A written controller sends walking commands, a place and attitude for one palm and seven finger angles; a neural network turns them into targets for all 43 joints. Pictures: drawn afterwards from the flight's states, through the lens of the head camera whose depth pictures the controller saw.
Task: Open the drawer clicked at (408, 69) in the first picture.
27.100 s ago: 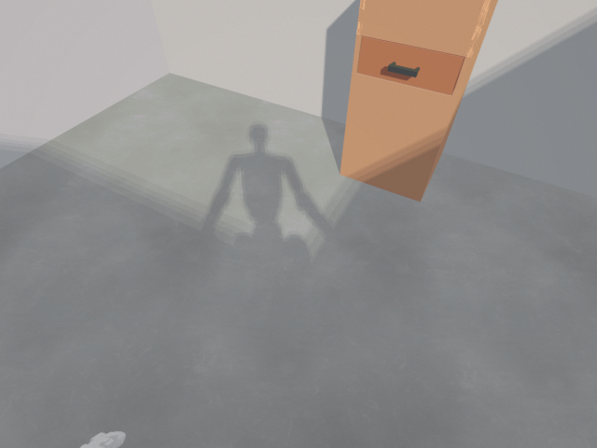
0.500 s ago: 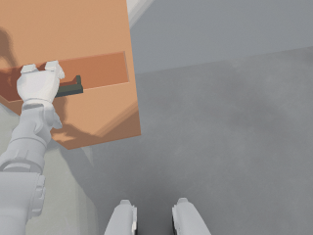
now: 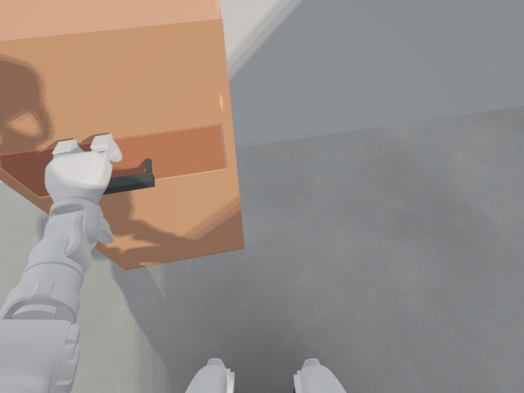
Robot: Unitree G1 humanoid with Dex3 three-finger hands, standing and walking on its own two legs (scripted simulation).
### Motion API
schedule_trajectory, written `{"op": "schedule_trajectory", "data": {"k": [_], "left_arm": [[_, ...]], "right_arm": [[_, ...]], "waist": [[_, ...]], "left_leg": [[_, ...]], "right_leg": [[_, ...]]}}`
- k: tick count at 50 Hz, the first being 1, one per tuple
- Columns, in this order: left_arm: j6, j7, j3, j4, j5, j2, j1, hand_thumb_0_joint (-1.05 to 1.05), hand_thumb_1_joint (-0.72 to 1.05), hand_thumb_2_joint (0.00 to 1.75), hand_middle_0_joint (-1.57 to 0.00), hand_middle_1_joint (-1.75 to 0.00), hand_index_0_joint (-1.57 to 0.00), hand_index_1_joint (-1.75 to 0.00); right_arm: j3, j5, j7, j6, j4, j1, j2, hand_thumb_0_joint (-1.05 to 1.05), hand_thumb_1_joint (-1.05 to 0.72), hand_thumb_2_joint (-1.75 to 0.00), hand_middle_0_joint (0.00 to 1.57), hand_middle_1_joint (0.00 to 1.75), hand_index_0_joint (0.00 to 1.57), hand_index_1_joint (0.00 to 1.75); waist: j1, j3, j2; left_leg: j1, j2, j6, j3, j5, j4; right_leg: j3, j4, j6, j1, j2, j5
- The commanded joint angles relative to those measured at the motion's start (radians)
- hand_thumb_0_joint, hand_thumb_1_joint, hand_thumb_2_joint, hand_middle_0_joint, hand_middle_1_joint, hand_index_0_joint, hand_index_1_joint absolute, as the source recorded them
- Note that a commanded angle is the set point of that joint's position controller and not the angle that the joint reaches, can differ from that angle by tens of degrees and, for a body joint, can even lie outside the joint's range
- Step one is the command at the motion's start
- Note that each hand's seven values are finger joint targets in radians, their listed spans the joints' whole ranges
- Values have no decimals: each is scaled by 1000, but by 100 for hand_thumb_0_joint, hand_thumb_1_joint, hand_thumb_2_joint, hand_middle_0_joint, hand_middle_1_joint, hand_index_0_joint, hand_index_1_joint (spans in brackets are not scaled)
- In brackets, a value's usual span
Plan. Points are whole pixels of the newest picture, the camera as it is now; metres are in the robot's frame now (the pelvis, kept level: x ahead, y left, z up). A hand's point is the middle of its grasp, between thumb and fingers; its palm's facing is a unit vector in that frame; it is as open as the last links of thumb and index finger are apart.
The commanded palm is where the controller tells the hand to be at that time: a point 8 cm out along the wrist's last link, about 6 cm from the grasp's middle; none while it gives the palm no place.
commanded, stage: re-aim the fingers above the handle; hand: left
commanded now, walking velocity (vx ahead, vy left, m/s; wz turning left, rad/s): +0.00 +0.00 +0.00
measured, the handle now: (123, 175) +0.50 +0.27 -0.07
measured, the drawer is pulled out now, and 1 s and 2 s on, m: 0.00 0.00 0.00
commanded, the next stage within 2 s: lower the fingers behind the handle in 1.96 s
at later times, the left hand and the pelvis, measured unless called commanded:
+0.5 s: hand (92, 191) +0.43 +0.28 -0.01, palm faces -0.04 -0.01 -1.00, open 13.8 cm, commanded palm +0.41 +0.28 +0.04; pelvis -0.01 +0.00 +0.00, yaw +0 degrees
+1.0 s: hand (101, 189) +0.43 +0.27 -0.01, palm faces -0.07 +0.02 -1.00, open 13.8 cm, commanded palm +0.42 +0.25 +0.04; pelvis -0.02 +0.00 +0.00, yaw +0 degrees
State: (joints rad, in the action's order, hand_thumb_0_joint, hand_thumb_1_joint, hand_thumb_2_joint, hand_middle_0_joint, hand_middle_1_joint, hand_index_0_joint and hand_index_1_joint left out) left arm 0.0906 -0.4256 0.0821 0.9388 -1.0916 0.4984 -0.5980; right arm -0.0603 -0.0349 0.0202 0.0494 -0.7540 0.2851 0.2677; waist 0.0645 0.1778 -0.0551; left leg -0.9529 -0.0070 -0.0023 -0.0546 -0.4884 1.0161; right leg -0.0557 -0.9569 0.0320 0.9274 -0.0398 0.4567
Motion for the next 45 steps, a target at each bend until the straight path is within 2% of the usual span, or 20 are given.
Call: {"op": "schedule_trajectory", "data": {"k": [1,6,7,9,10,13,15,17,18,21,27,28,29,30,33,35,37,41,44,45], "left_arm": [[-44,-86,96,-202,-1,314,-355,0,-50,30,-30,-120,-30,-120],[-99,-54,19,-168,23,239,-374,0,-50,30,-30,-120,-30,-120],[-100,-41,-9,-164,29,214,-399,0,-50,30,-30,-120,-30,-120],[-94,-16,-43,-154,34,179,-417,0,-50,30,-30,-120,-30,-120],[-83,-5,-32,-155,38,198,-438,0,-50,30,-30,-120,-30,-120],[-53,6,-28,-132,20,211,-441,0,-50,30,-30,-120,-30,-120],[-33,0,29,-134,12,282,-432,0,-50,30,-30,-120,-30,-120],[-28,-19,56,-118,1,299,-388,0,-50,30,-30,-120,-30,-120],[-34,-28,71,-86,-2,306,-353,0,-50,30,-30,-120,-30,-120],[-60,-51,99,-62,-5,343,-310,0,-50,30,-30,-120,-30,-120],[-80,-30,66,-78,18,336,-382,0,-50,30,-30,-120,-30,-120],[-67,-22,28,-103,19,296,-432,0,-50,30,-30,-120,-30,-120],[-55,-13,20,-103,23,290,-442,0,-50,30,-30,-120,-30,-120],[-35,-5,-14,-134,21,259,-510,0,-50,30,-30,-120,-30,-120],[9,-4,-47,-191,15,218,-555,0,-50,30,-30,-120,-30,-120],[19,-16,-38,-188,15,221,-566,0,-50,30,-30,-120,-30,-120],[2,-38,-17,-113,5,239,-548,0,-50,30,-30,-120,-30,-120],[-75,-86,67,-46,-18,344,-517,0,-50,30,-30,-120,-30,-120],[-149,-84,66,2,-8,339,-424,0,-50,30,-30,-120,-30,-120],[-167,-71,38,7,2,289,-401,0,-50,30,-30,-120,-30,-120]], "right_arm": [[-57,-5,4,-7,30,145,149,0,-90,-90,20,30,20,30],[-60,7,7,-7,24,147,151,0,-90,-90,20,30,20,30],[-60,8,11,-9,23,146,150,0,-90,-90,20,30,20,30],[-59,11,17,-14,24,149,145,0,-90,-90,20,30,20,30],[-55,10,21,-15,21,149,147,0,-90,-90,20,30,20,30],[-48,9,28,-16,19,146,143,0,-90,-90,20,30,20,30],[-42,2,24,-14,16,135,150,0,-90,-90,20,30,20,30],[-38,-1,17,-8,26,129,146,0,-90,-90,20,30,20,30],[-37,-2,14,-5,29,124,147,0,-90,-90,20,30,20,30],[-34,-3,3,0,45,114,154,0,-90,-90,20,30,20,30],[-42,10,8,-6,46,135,161,0,-90,-90,20,30,20,30],[-48,11,14,-14,45,142,157,0,-90,-90,20,30,20,30],[-50,13,17,-19,36,147,157,0,-90,-90,20,30,20,30],[-53,12,23,-27,35,155,154,0,-90,-90,20,30,20,30],[-62,9,36,-47,20,167,150,0,-90,-90,20,30,20,30],[-61,4,38,-53,6,173,150,0,-90,-90,20,30,20,30],[-53,3,34,-50,-9,171,153,0,-90,-90,20,30,20,30],[-32,-6,10,-30,-3,150,163,0,-90,-90,20,30,20,30],[-24,-4,-5,-14,27,135,162,0,-90,-90,20,30,20,30],[-27,-2,-10,-13,38,137,158,0,-90,-90,20,30,20,30]], "waist": [[4,503,-58],[35,471,-31],[51,453,-26],[60,421,-7],[60,414,-13],[49,378,-24],[20,379,-66],[0,393,-84],[-4,380,-49],[-27,400,-48],[14,432,10],[40,441,7],[43,429,-5],[73,427,-8],[75,452,-65],[73,450,-86],[67,381,-79],[12,410,-141],[-11,438,-83],[-6,461,-69]], "left_leg": [[360,17,20,55,616,-59],[410,15,21,48,577,-91],[410,15,24,48,554,-95],[407,16,27,45,514,-108],[405,16,28,44,504,-109],[372,17,28,39,457,-113],[354,19,25,40,455,-107],[336,21,22,43,469,-99],[309,21,24,47,457,-96],[267,26,24,60,437,-93],[263,22,32,61,394,-96],[281,20,34,59,390,-93],[289,19,33,56,368,-94],[318,14,33,43,371,-91],[400,7,24,21,382,-94],[415,8,19,11,395,-88],[370,8,15,5,360,-92],[338,15,7,15,401,-94],[307,21,13,43,428,-102],[320,21,14,46,445,-107]], "right_leg": [[82,49,-53,-248,-22,-543],[90,96,-49,-243,-26,-491],[88,107,-48,-236,-26,-478],[90,124,-48,-230,-26,-444],[87,125,-50,-225,-24,-436],[88,120,-54,-191,-21,-385],[85,99,-62,-184,-21,-376],[89,79,-65,-181,-22,-380],[89,78,-63,-185,-22,-376],[84,65,-61,-212,-23,-380],[74,84,-49,-244,-21,-379],[72,92,-46,-229,-21,-374],[73,98,-47,-211,-21,-344],[77,102,-48,-172,-22,-328],[88,99,-55,-101,-26,-279],[94,93,-60,-70,-28,-265],[102,88,-63,-31,-26,-231],[110,60,-71,-55,-27,-246],[104,68,-63,-160,-29,-319],[105,73,-63,-189,-32,-343]]}}
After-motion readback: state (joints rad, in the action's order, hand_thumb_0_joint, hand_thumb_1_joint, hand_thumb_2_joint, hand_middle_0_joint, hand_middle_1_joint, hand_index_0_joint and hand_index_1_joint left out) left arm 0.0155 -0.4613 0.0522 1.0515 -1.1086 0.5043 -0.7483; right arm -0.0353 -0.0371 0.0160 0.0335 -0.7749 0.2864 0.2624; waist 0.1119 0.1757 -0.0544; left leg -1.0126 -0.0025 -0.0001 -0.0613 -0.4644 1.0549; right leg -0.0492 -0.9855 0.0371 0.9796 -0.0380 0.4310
